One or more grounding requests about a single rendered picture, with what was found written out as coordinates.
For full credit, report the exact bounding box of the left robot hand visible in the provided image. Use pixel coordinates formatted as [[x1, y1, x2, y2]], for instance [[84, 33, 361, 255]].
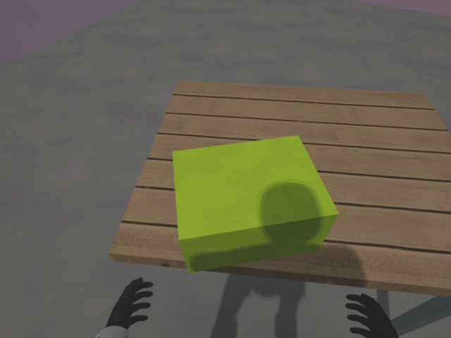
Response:
[[106, 277, 153, 329]]

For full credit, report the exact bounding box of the carton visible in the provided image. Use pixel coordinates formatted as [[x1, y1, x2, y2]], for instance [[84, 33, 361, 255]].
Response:
[[173, 135, 339, 273]]

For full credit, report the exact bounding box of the right robot hand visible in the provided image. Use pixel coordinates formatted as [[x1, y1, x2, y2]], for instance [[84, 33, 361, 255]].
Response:
[[345, 293, 399, 338]]

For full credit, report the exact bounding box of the table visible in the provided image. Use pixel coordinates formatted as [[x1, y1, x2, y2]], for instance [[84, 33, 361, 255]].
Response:
[[109, 80, 451, 337]]

